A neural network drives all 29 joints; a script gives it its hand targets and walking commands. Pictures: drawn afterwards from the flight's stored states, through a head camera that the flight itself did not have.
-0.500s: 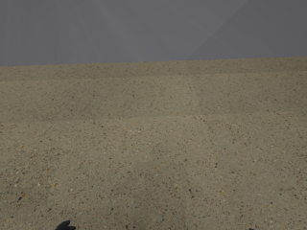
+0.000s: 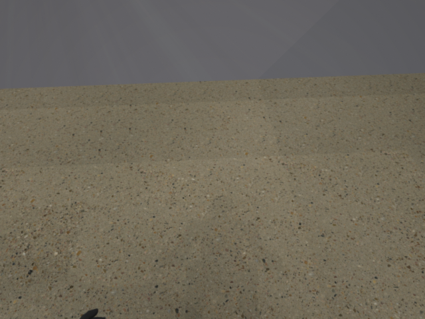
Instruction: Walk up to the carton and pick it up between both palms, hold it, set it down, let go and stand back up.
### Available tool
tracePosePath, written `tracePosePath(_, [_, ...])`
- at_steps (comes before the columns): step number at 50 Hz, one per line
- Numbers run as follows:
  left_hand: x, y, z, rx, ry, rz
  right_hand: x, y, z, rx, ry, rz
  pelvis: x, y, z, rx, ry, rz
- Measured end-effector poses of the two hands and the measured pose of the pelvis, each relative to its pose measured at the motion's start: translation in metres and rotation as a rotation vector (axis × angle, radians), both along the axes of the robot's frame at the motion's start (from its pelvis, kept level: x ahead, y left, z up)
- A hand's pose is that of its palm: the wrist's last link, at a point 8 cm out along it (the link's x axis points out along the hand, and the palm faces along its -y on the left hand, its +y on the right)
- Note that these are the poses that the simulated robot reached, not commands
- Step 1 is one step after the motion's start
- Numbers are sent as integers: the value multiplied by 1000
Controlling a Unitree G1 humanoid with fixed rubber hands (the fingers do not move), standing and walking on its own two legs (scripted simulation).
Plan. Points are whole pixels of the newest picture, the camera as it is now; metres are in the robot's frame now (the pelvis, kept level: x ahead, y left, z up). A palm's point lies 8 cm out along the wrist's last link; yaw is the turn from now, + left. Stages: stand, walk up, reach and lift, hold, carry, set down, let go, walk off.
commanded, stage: stand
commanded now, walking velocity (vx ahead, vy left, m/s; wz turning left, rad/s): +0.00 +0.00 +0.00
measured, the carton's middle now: out of the picture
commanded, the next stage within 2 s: walk up in 0.04 s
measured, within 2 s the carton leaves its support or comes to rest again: neither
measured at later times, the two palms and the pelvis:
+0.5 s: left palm out of the picture +0.03 +0.38 -0.11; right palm out of the picture +0.10 -0.25 -0.11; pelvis -0.02 +0.04 -0.01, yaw +9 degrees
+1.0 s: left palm out of the picture -0.14 +0.43 -0.07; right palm out of the picture +0.10 -0.13 -0.12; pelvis -0.10 +0.09 +0.01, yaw +23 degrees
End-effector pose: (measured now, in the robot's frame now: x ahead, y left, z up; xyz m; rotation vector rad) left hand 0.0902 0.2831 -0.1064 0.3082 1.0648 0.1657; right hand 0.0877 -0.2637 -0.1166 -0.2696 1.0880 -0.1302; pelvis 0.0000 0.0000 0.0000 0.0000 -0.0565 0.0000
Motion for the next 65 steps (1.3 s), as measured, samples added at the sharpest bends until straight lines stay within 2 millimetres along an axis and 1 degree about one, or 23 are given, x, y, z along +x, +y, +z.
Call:
tracePosePath(8, [-1, 0, 1, 3, 14, 3, 1, 1, -1, 6, 7, 1, 1, 0, 1, 0, 6, 0])
tracePosePath(13, [-3, 4, 2, 13, 18, 3, 0, 0, -2, 22, 22, 11, 0, 0, 1, 0, 4, 0])
tracePosePath(16, [-11, 15, 3, 29, 21, 19, -1, -2, -2, 23, 56, 37, -4, 4, 0, -8, 0, 15])
tracePosePath(20, [-30, 43, 5, 61, 11, 79, 3, 0, 2, -5, 86, 91, -11, 17, -2, -24, -1, 63])
tracePosePath(23, [-48, 73, 4, 82, -2, 136, 7, 7, 5, -37, 105, 135, -18, 31, -6, -49, 1, 121])
tracePosePath(26, [-70, 106, -5, 103, -1, 186, 11, 20, 3, -75, 116, 179, -27, 47, -16, -56, -4, 173])
tracePosePath(28, [-89, 120, -8, 117, 29, 217, 12, 29, 7, -89, 120, 206, -33, 54, -16, -39, -15, 199])
tracePosePath(30, [-106, 127, -6, 122, 53, 244, 15, 38, 11, -101, 121, 234, -39, 61, -12, -28, -10, 225])
tracePosePath(34, [-139, 135, -1, 123, 97, 290, 26, 58, 17, -101, 99, 303, -50, 69, -5, -6, 13, 274])
tracePosePath(38, [-161, 133, 8, 126, 126, 324, 33, 79, 18, -66, 63, 357, -62, 75, 1, 15, 45, 299])
tracePosePath(43, [-191, 128, 25, 138, 148, 369, 28, 103, 8, 5, 54, 402, -79, 80, 8, 23, 57, 327])
tracePosePath(47, [-214, 137, 37, 163, 137, 403, 23, 120, 5, 36, 57, 454, -91, 85, 10, 19, 53, 362])
tracePosePath(51, [-233, 148, 42, 178, 81, 443, 13, 137, 1, 50, 73, 506, -103, 93, 7, -11, 47, 416])
tracePosePath(53, [-248, 154, 40, 178, 56, 472, 11, 149, 1, 44, 81, 541, -111, 99, 5, -29, 44, 452])
tracePosePath(56, [-282, 165, 34, 172, 48, 523, 11, 169, 5, 22, 75, 601, -125, 109, 2, -45, 36, 511])
tracePosePath(58, [-305, 176, 26, 171, 40, 557, 12, 183, 7, 1, 61, 639, -135, 118, -3, -53, 24, 547])
tracePosePath(60, [-325, 185, 17, 169, 41, 585, 10, 193, 9, -22, 45, 663, -144, 125, -9, -45, 2, 570])
tracePosePath(62, [-340, 189, 13, 160, 43, 607, 10, 200, 16, -46, 36, 682, -150, 130, -9, -33, -1, 594])
tracePosePath(65, [-358, 189, 9, 144, 47, 638, 13, 210, 25, -77, 24, 709, -157, 134, -6, -22, 8, 628])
